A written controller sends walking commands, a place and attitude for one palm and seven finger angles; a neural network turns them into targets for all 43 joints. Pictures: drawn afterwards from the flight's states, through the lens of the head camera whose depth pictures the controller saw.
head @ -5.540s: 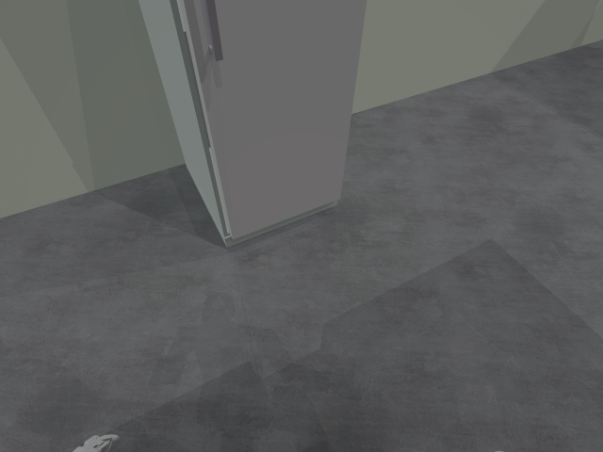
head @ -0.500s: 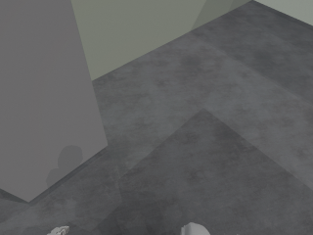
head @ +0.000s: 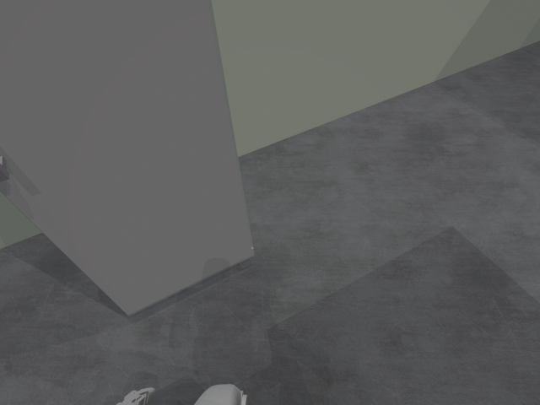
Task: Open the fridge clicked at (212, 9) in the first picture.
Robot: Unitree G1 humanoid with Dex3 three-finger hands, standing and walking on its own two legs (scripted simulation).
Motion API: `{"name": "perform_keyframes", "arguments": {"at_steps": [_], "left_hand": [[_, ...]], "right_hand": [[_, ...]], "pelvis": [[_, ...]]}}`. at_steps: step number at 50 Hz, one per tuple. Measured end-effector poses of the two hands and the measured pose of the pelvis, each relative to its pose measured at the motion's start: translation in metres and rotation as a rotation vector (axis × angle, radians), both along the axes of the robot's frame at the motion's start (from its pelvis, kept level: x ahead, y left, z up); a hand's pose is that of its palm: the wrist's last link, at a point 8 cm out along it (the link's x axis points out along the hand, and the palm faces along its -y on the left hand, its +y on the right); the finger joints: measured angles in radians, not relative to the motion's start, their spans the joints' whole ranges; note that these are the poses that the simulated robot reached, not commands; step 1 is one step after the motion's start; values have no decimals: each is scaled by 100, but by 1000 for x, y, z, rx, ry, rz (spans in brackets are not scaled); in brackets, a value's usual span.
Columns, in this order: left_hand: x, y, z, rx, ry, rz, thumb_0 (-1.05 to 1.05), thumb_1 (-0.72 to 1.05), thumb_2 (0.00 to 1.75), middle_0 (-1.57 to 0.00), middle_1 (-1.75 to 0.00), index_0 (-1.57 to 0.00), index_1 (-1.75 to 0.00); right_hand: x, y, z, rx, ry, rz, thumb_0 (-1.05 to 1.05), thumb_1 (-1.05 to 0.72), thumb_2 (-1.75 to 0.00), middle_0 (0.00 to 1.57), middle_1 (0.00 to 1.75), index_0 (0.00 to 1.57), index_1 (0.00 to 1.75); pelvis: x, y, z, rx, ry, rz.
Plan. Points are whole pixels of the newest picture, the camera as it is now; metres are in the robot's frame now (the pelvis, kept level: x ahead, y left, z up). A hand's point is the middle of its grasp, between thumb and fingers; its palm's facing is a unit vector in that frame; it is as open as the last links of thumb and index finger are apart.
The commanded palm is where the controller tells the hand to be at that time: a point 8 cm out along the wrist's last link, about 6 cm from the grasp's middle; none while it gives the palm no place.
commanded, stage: turn to face it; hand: left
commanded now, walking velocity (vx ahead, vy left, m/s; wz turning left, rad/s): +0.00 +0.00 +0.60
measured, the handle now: out of the picture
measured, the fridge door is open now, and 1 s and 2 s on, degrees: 0 0 0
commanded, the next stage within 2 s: take the last steps up to it in 0.74 s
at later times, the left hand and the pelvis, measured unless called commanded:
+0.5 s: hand out of the picture +0.00 +0.29 -0.17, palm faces +0.30 -0.92 -0.26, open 7.4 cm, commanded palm none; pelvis -0.01 +0.06 +0.00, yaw +15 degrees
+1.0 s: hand out of the picture -0.05 +0.20 -0.15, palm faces +0.45 -0.86 -0.25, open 7.4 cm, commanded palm none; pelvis -0.02 +0.01 +0.01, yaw +26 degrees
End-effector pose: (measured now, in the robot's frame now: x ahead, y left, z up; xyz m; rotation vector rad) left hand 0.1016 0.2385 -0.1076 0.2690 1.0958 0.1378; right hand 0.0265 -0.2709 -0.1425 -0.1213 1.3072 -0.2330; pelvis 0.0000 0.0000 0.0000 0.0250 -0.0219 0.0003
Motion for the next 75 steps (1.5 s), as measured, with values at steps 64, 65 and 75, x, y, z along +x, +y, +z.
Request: {"name": "perform_keyframes", "arguments": {"at_steps": [64,65,75], "left_hand": [[-276,6,-40,-212,382,643,0,91,89,-20,-30,-20,-30],[-268,12,-39,-212,369,637,1,91,89,-20,-30,-20,-30],[-122,68,-32,-144,160,543,0,91,89,-20,-30,-19,-30]], "right_hand": [[96,142,15,3,-59,555,0,-91,-90,20,30,20,29],[91,143,15,4,-40,547,0,-91,-90,20,30,20,29],[51,139,-2,39,215,439,0,-91,-90,20,30,20,29]], "pelvis": [[-8,63,2,-28,-6,462],[-4,66,3,-29,-8,463],[50,80,0,-4,-6,451]]}}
